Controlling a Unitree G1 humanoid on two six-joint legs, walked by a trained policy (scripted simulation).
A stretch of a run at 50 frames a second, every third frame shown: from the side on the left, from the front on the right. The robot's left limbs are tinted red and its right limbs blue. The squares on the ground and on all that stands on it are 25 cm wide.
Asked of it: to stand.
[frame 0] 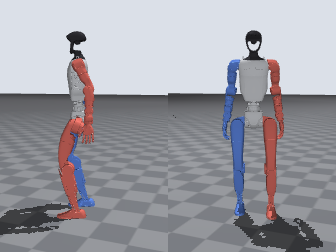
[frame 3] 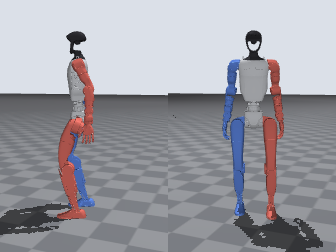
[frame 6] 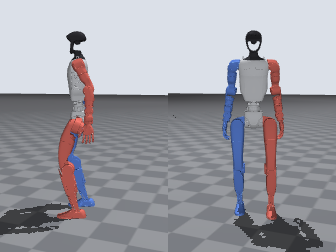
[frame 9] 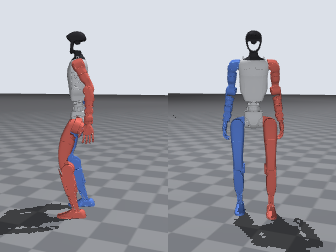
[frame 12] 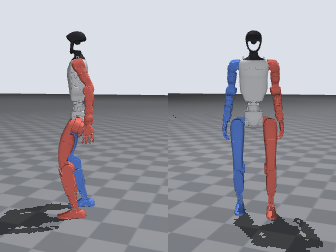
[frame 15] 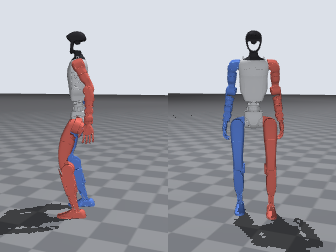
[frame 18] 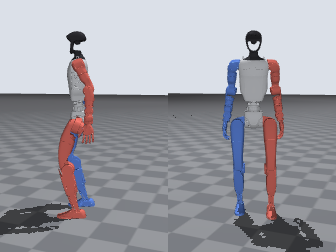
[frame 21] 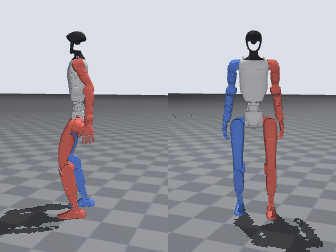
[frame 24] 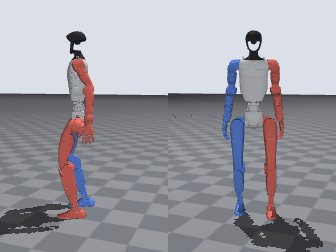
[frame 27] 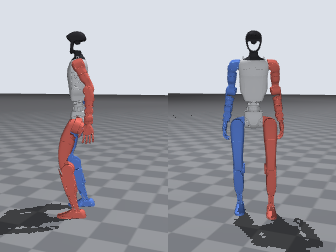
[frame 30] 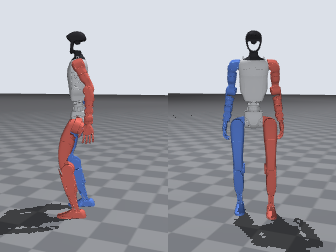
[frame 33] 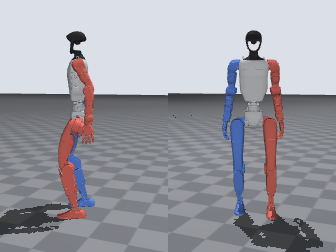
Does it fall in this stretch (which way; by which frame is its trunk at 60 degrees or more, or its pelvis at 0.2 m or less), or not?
no
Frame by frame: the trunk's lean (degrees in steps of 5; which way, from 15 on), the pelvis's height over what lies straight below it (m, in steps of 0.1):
0: 0, 0.8
3: 0, 0.8
6: 0, 0.8
9: 0, 0.8
12: 0, 0.8
15: 0, 0.8
18: 0, 0.8
21: 0, 0.8
24: 0, 0.8
27: 0, 0.8
30: 0, 0.8
33: 0, 0.8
